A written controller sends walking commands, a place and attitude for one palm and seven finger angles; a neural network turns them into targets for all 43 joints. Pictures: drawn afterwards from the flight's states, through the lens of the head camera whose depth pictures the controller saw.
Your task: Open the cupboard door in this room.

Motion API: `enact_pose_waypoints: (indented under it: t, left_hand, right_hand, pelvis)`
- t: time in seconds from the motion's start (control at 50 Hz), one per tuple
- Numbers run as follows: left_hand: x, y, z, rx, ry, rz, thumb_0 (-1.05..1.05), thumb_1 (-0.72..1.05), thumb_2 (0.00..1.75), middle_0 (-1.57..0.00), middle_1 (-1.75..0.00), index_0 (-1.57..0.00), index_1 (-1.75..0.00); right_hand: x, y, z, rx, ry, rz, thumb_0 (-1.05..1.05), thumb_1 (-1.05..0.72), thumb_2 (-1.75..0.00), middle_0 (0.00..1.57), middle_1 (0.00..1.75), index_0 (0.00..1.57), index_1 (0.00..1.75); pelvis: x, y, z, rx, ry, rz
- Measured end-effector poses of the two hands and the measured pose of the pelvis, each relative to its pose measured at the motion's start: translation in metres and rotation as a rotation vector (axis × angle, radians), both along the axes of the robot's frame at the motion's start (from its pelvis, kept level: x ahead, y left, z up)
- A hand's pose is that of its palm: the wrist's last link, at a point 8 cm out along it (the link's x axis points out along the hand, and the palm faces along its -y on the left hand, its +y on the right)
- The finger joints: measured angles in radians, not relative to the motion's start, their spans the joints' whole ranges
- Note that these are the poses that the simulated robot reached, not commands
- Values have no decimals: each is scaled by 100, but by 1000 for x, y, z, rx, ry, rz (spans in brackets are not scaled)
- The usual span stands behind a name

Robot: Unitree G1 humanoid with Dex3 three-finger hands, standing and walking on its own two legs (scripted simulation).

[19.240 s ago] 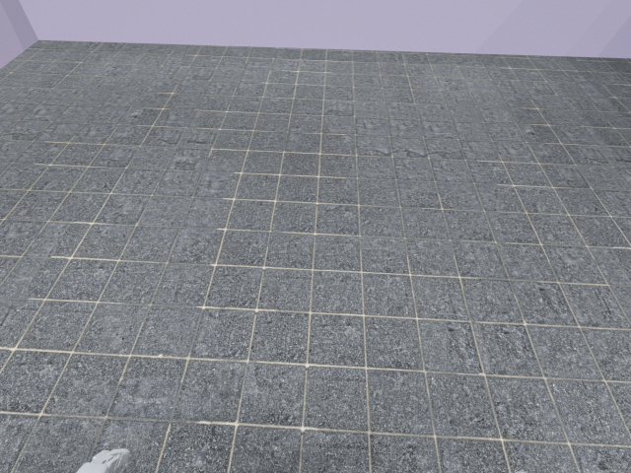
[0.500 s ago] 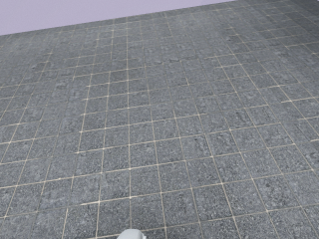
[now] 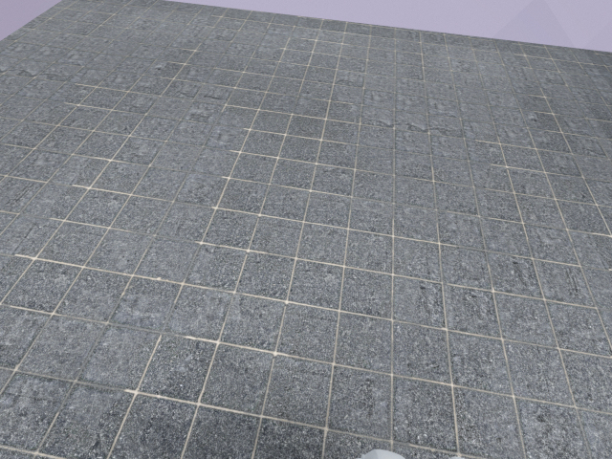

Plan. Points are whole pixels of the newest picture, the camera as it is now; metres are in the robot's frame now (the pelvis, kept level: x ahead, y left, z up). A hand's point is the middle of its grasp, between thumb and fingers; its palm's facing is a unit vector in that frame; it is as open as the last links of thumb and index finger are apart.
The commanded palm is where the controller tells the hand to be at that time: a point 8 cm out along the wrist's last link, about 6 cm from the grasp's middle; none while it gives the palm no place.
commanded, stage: turn or walk to find it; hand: left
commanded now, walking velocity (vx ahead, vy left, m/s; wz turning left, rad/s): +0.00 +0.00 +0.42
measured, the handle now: out of the picture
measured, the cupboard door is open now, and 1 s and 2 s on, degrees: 0 0 0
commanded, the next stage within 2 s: stand and wait in 0.34 s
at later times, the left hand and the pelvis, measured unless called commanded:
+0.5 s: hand out of the picture +0.02 +0.13 -0.14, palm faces +0.23 -0.93 -0.28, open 7.4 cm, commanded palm none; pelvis -0.02 -0.07 +0.00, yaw +13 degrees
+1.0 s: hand out of the picture -0.11 +0.19 -0.18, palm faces +0.50 -0.84 -0.23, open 7.4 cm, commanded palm none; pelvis -0.05 -0.02 +0.00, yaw +27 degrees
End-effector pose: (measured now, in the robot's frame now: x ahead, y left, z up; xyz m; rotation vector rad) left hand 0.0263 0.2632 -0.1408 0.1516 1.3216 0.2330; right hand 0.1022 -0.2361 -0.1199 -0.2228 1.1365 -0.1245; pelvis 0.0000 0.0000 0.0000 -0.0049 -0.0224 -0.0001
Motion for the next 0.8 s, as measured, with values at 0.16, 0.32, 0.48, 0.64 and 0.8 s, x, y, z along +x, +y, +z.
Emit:
enact_pose_waypoints:
  t: [0.16, 0.32, 0.48, 0.64, 0.8]
  left_hand:
    - [29, -21, 13, 33, -93, -16, 1, 90, 90, -20, -30, -20, -30]
    - [30, -65, 29, 76, -187, -5, 1, 90, 90, -20, -30, -20, -30]
    - [-15, -91, 35, 62, -129, 99, 1, 90, 90, -20, -30, -21, -30]
    - [-73, -89, 24, 48, -66, 230, 1, 91, 90, -20, -30, -21, -30]
    - [-150, -68, -5, 6, 25, 365, 1, 90, 90, -20, -30, -21, -30]
  right_hand:
    - [-34, -12, -20, 50, 83, -12, 0, -91, -90, 20, 30, 21, 30]
    - [-66, -56, -49, 79, 208, -9, 1, -91, -90, 20, 30, 21, 30]
    - [-64, -82, -38, 60, 256, 53, 1, -91, -90, 20, 30, 20, 30]
    - [-31, -72, -31, 15, 250, 177, 1, -91, -90, 20, 30, 20, 30]
    - [35, -11, -18, -13, 73, 344, 1, -91, -90, 20, 30, 20, 30]
  pelvis:
    - [-7, -18, -2, 22, 15, 54]
    - [-16, -53, -8, 38, 8, 141]
    - [-18, -71, 3, 62, 11, 215]
    - [-24, -69, 2, 53, 17, 301]
    - [-41, -45, -10, 14, 14, 383]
